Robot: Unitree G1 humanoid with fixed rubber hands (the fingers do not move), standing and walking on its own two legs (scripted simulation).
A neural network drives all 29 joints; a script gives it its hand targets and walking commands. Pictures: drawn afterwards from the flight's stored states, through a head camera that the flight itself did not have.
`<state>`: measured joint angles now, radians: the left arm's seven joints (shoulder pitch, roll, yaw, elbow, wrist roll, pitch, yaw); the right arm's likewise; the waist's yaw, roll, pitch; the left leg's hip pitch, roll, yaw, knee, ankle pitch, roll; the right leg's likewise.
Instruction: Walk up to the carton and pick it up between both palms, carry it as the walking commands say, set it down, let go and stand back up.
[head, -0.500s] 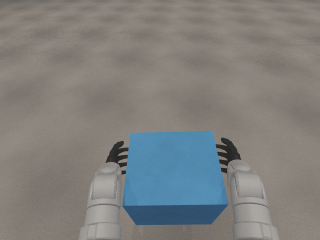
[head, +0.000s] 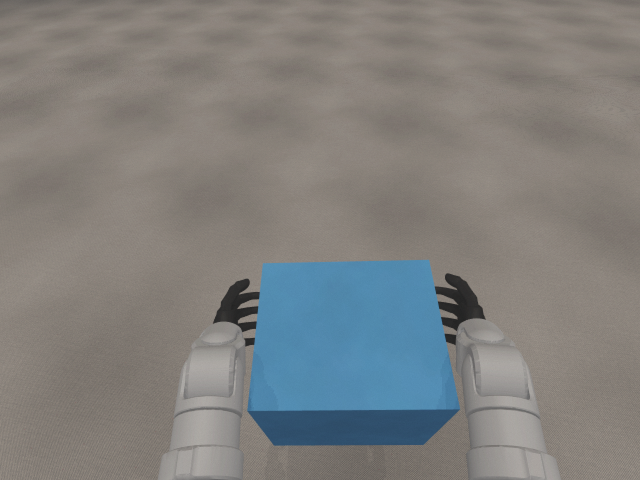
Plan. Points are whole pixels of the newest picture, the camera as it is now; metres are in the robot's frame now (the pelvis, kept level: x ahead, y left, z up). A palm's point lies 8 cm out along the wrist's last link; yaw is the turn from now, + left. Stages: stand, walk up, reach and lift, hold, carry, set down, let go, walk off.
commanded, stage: carry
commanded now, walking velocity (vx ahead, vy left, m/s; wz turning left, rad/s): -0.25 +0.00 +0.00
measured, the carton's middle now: (346, 358) +0.29 -0.01 -0.02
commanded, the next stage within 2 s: none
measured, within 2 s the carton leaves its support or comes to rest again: neither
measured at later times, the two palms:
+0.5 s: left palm (216, 412) +0.18 +0.14 +0.06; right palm (504, 413) +0.18 -0.17 +0.06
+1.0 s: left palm out of the picture +0.03 +0.19 +0.08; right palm out of the picture +0.05 -0.11 +0.09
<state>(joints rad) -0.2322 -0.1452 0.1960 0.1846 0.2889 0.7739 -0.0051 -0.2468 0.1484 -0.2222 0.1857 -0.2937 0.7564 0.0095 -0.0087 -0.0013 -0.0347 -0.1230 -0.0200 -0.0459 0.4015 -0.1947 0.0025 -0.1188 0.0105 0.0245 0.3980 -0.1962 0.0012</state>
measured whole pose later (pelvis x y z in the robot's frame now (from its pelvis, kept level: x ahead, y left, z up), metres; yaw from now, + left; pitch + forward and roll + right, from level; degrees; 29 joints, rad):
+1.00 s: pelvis -0.24 +0.02 -0.01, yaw +1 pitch +4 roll -3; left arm -0.19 -0.14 0.13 -0.37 0.13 1.23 0.11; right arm -0.21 0.14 -0.13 -0.34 -0.16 1.20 -0.07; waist 0.03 0.01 -0.08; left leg -0.42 0.05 0.06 0.55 -0.21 0.05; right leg -0.49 0.00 -0.05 1.01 -0.50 0.05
